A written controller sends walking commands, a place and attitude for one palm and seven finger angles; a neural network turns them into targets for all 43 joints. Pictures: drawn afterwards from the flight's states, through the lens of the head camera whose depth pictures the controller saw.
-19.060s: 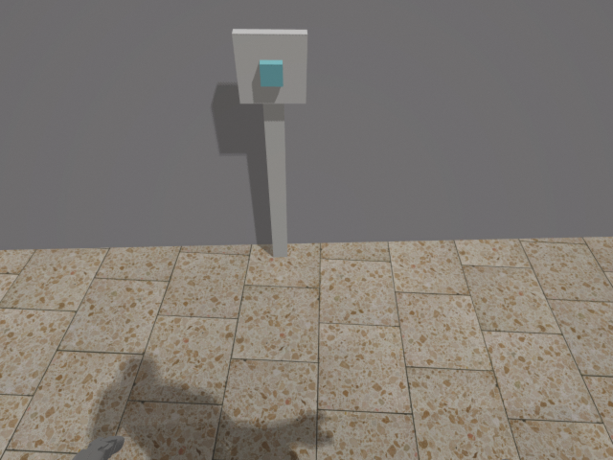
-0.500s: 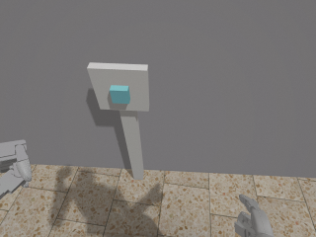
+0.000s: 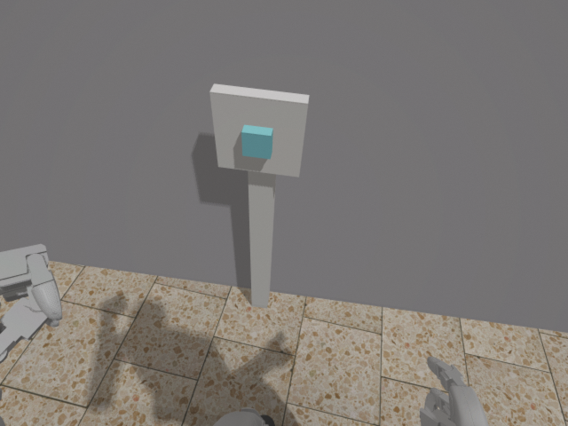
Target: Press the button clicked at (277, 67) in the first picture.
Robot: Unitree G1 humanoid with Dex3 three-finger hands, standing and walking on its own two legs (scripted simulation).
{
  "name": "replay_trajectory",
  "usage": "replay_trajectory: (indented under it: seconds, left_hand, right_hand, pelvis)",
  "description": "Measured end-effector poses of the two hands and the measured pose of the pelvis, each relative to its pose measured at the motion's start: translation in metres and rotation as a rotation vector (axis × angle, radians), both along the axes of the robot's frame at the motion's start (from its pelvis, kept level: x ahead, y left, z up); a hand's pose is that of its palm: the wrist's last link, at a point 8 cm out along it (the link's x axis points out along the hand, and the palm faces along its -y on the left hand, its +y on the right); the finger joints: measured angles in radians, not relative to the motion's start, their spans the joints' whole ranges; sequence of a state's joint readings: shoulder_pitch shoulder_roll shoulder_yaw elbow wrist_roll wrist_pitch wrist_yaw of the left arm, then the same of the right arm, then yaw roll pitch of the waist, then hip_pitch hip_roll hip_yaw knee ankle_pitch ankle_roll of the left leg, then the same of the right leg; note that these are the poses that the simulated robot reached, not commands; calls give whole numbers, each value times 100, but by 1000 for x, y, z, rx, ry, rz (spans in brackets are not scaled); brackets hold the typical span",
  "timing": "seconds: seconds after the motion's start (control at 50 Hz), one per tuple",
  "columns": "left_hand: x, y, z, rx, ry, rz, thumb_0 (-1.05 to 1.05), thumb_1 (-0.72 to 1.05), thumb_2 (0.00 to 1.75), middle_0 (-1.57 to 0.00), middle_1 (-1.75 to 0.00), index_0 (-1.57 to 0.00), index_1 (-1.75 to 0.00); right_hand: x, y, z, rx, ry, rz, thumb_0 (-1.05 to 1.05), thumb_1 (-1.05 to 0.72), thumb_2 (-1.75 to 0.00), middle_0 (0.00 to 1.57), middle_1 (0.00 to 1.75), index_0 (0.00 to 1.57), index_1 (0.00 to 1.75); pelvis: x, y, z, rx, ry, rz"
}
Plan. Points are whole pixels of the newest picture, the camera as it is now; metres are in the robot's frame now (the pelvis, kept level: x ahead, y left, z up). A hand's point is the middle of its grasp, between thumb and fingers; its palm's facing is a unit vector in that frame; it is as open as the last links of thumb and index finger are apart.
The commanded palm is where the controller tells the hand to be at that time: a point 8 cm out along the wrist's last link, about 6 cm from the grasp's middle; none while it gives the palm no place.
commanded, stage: step back with the hand held close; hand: left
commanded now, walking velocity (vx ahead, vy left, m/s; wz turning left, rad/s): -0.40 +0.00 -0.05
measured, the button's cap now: (257, 141) +0.61 +0.10 +0.05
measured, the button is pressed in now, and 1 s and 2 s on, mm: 0 0 0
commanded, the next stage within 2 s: stop stepping back and stand still in 0.30 s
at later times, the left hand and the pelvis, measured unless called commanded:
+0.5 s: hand out of the picture +0.09 +0.28 +0.19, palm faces +0.32 -0.89 -0.33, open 3.1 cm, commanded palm +0.05 +0.32 +0.19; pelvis -0.11 +0.05 -0.01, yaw -6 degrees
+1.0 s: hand out of the picture -0.05 +0.38 +0.18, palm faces +0.42 -0.87 -0.26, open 3.1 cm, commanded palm -0.11 +0.40 +0.19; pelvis -0.26 +0.14 +0.00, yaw -5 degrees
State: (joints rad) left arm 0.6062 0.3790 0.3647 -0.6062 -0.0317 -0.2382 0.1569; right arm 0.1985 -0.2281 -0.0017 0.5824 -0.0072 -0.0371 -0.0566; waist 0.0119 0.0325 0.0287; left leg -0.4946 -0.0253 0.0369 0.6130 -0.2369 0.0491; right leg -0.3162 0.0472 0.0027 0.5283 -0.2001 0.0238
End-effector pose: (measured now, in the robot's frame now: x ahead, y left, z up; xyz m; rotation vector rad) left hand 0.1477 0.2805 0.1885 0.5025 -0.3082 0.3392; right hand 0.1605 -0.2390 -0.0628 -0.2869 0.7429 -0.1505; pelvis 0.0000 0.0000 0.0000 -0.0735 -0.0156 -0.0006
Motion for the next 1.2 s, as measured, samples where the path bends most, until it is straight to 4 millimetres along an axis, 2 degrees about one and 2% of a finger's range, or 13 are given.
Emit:
replay_trajectory:
  seconds: [0.14,0.3,0.36,0.48,0.6,0.66,0.76,0.82,0.86,0.96,1.04,1.14,1.2]
  left_hand:
    - [-7,18,2,30,-44,-53,2,89,90,-131,-150,-131,-150]
    - [-58,27,22,17,-87,-77,2,89,90,-131,-150,-131,-150]
    - [-81,23,17,58,-102,-106,2,90,90,-131,-150,-131,-150]
    - [-98,40,11,-2,-165,-158,2,89,90,-131,-150,-132,-150]
    - [-91,57,5,-89,-96,-175,2,89,90,-131,-150,-132,-150]
    - [-114,54,10,-73,-29,-221,2,90,90,-131,-150,-131,-150]
    - [-179,56,31,52,44,-258,2,89,90,-131,-149,-131,-150]
    - [-220,70,31,172,-11,-215,2,89,90,-131,-149,-131,-150]
    - [-234,86,29,153,-66,-179,2,89,90,-131,-149,-131,-150]
    - [-239,133,6,-60,-144,-13,1,89,90,-131,-150,-132,-150]
    - [-239,137,-12,-128,-104,-47,2,90,90,-131,-150,-131,-150]
    - [-250,125,23,37,-99,-173,2,89,90,-131,-150,-131,-150]
    - [-260,123,44,122,-88,-182,2,89,90,-131,-150,-131,-150]
  right_hand:
    - [-27,13,8,-37,-18,-16,1,-91,-90,21,30,20,30]
    - [-54,40,16,17,-39,38,1,-91,-90,21,30,20,30]
    - [-66,48,4,39,-75,58,1,-90,-90,21,30,20,30]
    - [-122,62,-5,31,-26,-32,1,-91,-90,21,30,20,30]
    - [-191,78,14,36,-51,-94,1,-91,-90,21,30,20,30]
    - [-228,81,29,39,-43,-134,1,-91,-90,21,30,20,30]
    - [-272,78,32,11,-28,-162,1,-90,-90,21,30,20,30]
    - [-286,74,8,-15,-14,-143,1,-90,-90,21,30,20,30]
    - [-298,75,-7,-30,41,-149,1,-90,-90,21,30,20,30]
    - [-319,102,0,-29,28,-174,1,-91,-90,21,30,20,30]
    - [-323,127,1,-38,-72,-159,1,-91,-90,21,30,20,30]
    - [-339,166,4,85,-63,-134,1,-91,-90,21,30,20,30]
    - [-347,177,-2,135,-10,-117,1,-90,-90,21,30,20,30]
  pelvis:
    - [-26,13,-1,-49,4,12]
    - [-65,22,5,-47,89,-14]
    - [-92,27,-9,20,96,-85]
    - [-104,49,-12,6,19,-110]
    - [-155,68,5,10,-49,-120]
    - [-174,74,18,4,-47,-137]
    - [-202,89,25,-8,-12,-116]
    - [-228,98,-1,53,2,-130]
    - [-243,105,-8,23,-9,-130]
    - [-256,121,-2,49,5,-96]
    - [-271,147,-8,65,-1,-90]
    - [-285,149,7,71,-8,-89]
    - [-287,149,14,52,7,-98]
